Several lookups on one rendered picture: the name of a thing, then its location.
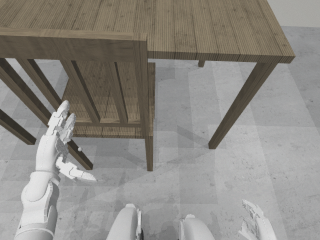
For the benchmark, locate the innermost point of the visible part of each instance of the robot right thigh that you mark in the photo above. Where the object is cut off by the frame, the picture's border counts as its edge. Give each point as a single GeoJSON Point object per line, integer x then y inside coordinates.
{"type": "Point", "coordinates": [194, 229]}

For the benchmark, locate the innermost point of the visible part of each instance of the chair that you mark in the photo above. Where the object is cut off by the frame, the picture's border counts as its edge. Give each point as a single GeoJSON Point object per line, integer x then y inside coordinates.
{"type": "Point", "coordinates": [111, 84]}

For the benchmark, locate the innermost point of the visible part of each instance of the table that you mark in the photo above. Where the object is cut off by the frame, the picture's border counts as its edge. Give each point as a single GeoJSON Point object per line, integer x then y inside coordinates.
{"type": "Point", "coordinates": [201, 30]}

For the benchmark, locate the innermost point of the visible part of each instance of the right robot hand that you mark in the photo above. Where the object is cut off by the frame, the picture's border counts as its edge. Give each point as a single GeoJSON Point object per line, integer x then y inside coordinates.
{"type": "Point", "coordinates": [261, 229]}

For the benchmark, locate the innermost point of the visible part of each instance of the robot right shin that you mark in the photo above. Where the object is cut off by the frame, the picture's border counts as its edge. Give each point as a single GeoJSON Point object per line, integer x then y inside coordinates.
{"type": "Point", "coordinates": [190, 216]}

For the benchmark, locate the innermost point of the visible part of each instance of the robot left forearm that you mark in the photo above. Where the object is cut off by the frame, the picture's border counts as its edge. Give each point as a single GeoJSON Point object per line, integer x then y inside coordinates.
{"type": "Point", "coordinates": [39, 198]}

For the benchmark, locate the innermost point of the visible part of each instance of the left robot hand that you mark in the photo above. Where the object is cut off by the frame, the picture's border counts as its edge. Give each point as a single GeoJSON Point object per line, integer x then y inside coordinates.
{"type": "Point", "coordinates": [54, 143]}

